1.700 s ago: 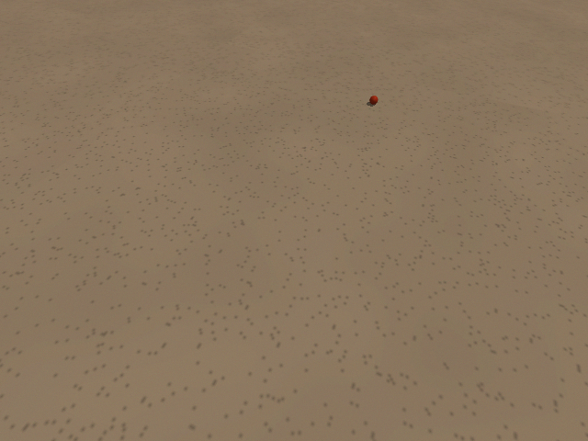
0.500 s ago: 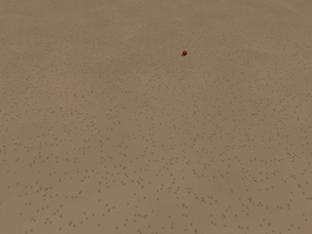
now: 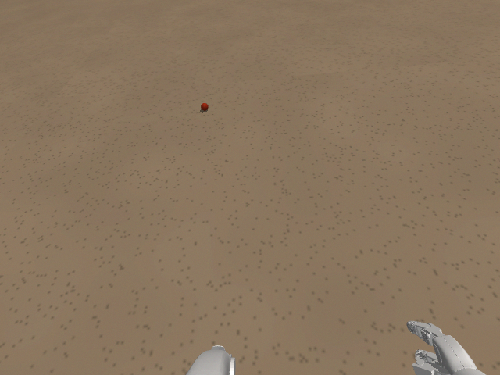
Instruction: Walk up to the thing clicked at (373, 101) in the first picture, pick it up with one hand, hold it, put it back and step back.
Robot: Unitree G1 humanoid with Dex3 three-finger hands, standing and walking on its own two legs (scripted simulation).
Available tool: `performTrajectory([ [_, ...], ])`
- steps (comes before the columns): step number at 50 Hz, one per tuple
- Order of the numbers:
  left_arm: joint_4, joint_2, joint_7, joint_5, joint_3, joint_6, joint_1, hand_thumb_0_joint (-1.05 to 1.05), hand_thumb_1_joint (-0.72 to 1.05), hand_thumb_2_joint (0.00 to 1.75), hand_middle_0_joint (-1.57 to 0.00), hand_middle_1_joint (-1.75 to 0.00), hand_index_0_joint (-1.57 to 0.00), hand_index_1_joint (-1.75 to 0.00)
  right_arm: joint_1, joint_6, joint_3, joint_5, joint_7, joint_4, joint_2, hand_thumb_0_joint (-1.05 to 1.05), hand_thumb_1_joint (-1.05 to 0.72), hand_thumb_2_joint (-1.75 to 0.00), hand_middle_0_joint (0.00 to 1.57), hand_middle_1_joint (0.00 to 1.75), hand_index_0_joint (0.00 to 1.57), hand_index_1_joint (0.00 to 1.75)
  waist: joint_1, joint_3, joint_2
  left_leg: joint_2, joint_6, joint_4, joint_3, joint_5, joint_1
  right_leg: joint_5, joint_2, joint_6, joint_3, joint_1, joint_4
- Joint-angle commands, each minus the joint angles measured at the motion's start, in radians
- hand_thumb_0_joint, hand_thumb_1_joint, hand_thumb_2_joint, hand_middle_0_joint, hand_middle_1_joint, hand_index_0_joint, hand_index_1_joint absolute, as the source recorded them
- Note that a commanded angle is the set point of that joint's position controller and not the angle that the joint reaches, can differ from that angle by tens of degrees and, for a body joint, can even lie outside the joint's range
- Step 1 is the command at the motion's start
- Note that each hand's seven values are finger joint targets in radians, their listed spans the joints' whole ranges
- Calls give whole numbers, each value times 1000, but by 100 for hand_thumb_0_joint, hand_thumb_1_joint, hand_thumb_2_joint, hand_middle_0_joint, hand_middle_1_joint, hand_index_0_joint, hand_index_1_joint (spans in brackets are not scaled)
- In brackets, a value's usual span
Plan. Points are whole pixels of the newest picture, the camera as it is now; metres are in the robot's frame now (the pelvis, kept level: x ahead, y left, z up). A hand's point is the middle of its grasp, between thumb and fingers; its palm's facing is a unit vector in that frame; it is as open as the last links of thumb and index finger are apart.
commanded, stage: walk up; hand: left
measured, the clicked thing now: (204, 106) +2.04 +0.56 -0.74
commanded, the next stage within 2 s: none
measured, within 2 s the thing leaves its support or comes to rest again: neither
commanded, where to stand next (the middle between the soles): +1.76 +0.82 m, yaw -62 degrees
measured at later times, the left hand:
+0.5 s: hand (130, 198) +0.55 +0.38 -0.11, palm faces -0.36 -0.80 -0.47, open 7.4 cm
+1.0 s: hand (146, 144) +0.83 +0.44 -0.14, palm faces -0.43 -0.74 -0.51, open 7.4 cm
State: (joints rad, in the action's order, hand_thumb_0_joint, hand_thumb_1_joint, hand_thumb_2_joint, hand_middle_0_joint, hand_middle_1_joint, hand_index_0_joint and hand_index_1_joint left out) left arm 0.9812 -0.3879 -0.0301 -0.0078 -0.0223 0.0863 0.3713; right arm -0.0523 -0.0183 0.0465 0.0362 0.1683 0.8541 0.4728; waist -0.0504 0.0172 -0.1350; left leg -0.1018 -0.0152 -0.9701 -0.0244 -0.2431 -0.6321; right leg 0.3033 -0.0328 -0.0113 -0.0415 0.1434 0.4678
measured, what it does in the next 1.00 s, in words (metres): walks ahead, turning right: left foot, then right foot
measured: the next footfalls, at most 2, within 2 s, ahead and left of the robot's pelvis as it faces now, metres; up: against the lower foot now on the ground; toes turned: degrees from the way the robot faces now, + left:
left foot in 0.20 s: +0.34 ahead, +0.20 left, +0.00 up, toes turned -5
right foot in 0.66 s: +0.57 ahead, -0.01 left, +0.00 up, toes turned -30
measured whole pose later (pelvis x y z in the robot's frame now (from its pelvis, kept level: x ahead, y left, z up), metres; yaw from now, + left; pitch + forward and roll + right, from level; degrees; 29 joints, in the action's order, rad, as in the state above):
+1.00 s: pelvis +0.67 +0.18 -0.02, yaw -28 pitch -1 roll -3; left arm 0.92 -0.42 0.04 0.03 -0.03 0.10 0.37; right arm -0.12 0.04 0.10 0.04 0.16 0.71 0.46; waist -0.01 0.05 -0.12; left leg -0.19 -0.02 -0.77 -0.08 -0.10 -0.60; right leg 0.39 -0.10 -0.05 -0.01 0.19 0.60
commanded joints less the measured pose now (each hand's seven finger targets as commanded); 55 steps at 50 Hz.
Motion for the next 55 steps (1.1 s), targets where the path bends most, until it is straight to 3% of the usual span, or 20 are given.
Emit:
performTrajectory([
  [1, -128, -405, 36, -10, -107, 72, -136, 0, 90, 90, -20, -30, -20, -30, 121, -7, 76, 11, 12, -151, 216, 0, -90, -90, 20, 30, 20, 30, 73, 48, 181, -16, -39, 89, -15, 187, 7, 183, -174, 176, 227, 155, -366],
  [6, -128, -402, 45, 7, -112, 63, -131, 0, 90, 90, -20, -30, -20, -30, 109, -13, 77, -2, 14, -183, 168, 0, -90, -90, 20, 30, 20, 30, 91, -8, 222, -5, -25, 309, 4, 193, 260, -53, -164, 159, 126, 119, -265],
  [9, -146, -374, 50, 14, -102, 43, -157, 0, 90, 90, -20, -30, -20, -30, -213, -17, 124, 2, -17, -94, 216, 0, -90, -90, 20, 30, 20, 30, 241, -146, 109, 41, 28, 437, 17, 40, 636, -353, -149, 108, 89, 160, 244],
  [10, -151, -289, 48, 28, -75, 39, -98, 0, 90, 90, -20, -30, -20, -30, -398, -29, 156, 11, -49, -48, 297, 0, -90, -90, 20, 30, 20, 30, 303, -244, -119, -46, 59, 495, -144, -208, 877, -128, -59, 66, 53, 399, 646],
  [11, -176, -201, 56, -17, -36, 36, -18, 0, 90, 90, -20, -30, -20, -30, -333, -41, 170, -4, -66, -85, 379, 0, -90, -90, 20, 30, 20, 30, 241, -238, -367, -278, 68, 722, -574, -419, 937, 297, 105, 77, 37, 663, 861],
  [12, -147, -230, 72, -13, -28, 36, 4, 0, 90, 90, -20, -30, -20, -30, -179, -36, 181, -32, -75, -107, 412, 0, -90, -90, 20, 30, 20, 30, 162, -234, -318, -302, 129, 873, -746, -648, 764, 185, 28, 119, 158, 644, 983],
  [16, -66, -358, 33, -28, -81, 5, -41, 0, 90, 90, -20, -30, -20, -30, -57, -46, 121, -12, -80, -139, 212, 0, -90, -90, 20, 30, 20, 30, 85, -93, -79, -154, 85, 738, -197, -311, 495, -62, -108, 53, 93, 515, 673],
  [27, -176, -213, 1, -7, -59, -22, -345, 0, 90, 90, -20, -30, -20, -30, -183, -32, 128, 7, -58, -159, 164, 0, -90, -90, 20, 30, 20, 30, 146, 21, 95, -103, 47, 801, 139, 223, 482, -269, -45, 49, -115, 334, 229],
  [31, -89, -256, 40, -15, -83, -36, -48, 0, 90, 90, -20, -30, -20, -30, -132, -27, 132, 12, -89, -208, 177, 0, -90, -90, 20, 30, 20, 30, -16, -143, 118, -23, -31, 277, 241, 760, 409, -229, 69, 83, -208, -135, 87],
  [32, -53, -314, 61, -5, -113, -36, 134, 0, 90, 90, -20, -30, -20, -30, -146, -24, 116, 10, -95, -226, 157, 0, -90, -90, 20, 30, 20, 30, -108, -205, 168, 28, -82, 1, 250, 622, 231, -180, 17, 127, -135, -385, -12],
  [33, -62, -368, 84, -1, -138, -41, 184, 0, 90, 90, -20, -30, -20, -30, -231, -21, 80, 3, -103, -224, 73, 0, -90, -90, 20, 30, 20, 30, -94, -244, 355, 78, -86, -260, 139, -322, -79, -144, -334, 245, 360, -568, 34],
  [34, -108, -442, 99, -10, -141, -39, 109, 0, 90, 90, -20, -30, -20, -30, -266, -12, 96, -10, -107, -227, 169, 0, -90, -90, 20, 30, 20, 30, -62, -281, 228, 97, -111, -496, -77, -390, -267, -68, -505, 425, 783, -572, -23],
  [35, -138, -435, 121, -34, -139, -41, 67, 0, 90, 90, -20, -30, -20, -30, -201, -12, 111, -5, -114, -221, 229, 0, -90, -90, 20, 30, 20, 30, -65, -233, 77, 32, -98, -554, -166, -320, -284, 8, -521, 454, 804, -457, -105],
  [42, -182, -355, 104, 12, -105, 51, -172, 0, 90, 90, -20, -30, -20, -30, -204, 45, 105, 8, -40, -186, 146, 0, -90, -90, 20, 30, 20, 30, 135, 33, 226, -58, -30, -77, -56, 19, 92, -194, -199, 205, 104, 267, -166],
  [47, -154, -396, 104, 31, -119, 57, -106, 0, 90, 90, -20, -30, -20, -30, -72, 37, 111, 10, -6, -214, 126, 0, -90, -90, 20, 30, 20, 30, 91, 8, 246, -62, -5, 190, 15, 215, 264, -16, -163, 170, 61, 340, -117],
  [51, -150, -372, 110, 38, -111, 32, -125, 0, 90, 90, -20, -30, -20, -30, -247, 32, 146, 22, -23, -150, 170, 0, -90, -90, 20, 30, 20, 30, 210, -80, 161, 26, 37, 326, 81, 12, 541, -167, -157, 127, 47, 376, 198],
  [52, -142, -299, 113, 40, -86, 24, -71, 0, 90, 90, -20, -30, -20, -30, -382, 23, 170, 35, -41, -112, 222, 0, -90, -90, 20, 30, 20, 30, 279, -150, -32, 8, 68, 414, 10, -100, 713, -100, -87, 82, -3, 473, 523],
  [53, -164, -188, 117, 15, -58, 17, -21, 0, 90, 90, -20, -30, -20, -30, -380, 9, 181, 39, -58, -121, 324, 0, -90, -90, 20, 30, 20, 30, 242, -126, -364, -251, 109, 633, -390, -70, 781, 307, 87, 52, -21, 724, 751],
  [54, -125, -223, 146, 13, -54, 14, 7, 0, 90, 90, -20, -30, -20, -30, -290, 8, 194, 11, -78, -130, 367, 0, -90, -90, 20, 30, 20, 30, 180, -157, -309, -310, 187, 701, -547, -153, 724, 277, 27, 94, 78, 725, 869],
  [55, -107, -275, 141, 10, -53, 16, -45, 0, 90, 90, -20, -30, -20, -30, -221, 12, 186, 7, -84, -158, 299, 0, -90, -90, 20, 30, 20, 30, 173, -114, -137, -288, 187, 665, -408, -163, 602, 189, -31, 87, 96, 688, 841],
])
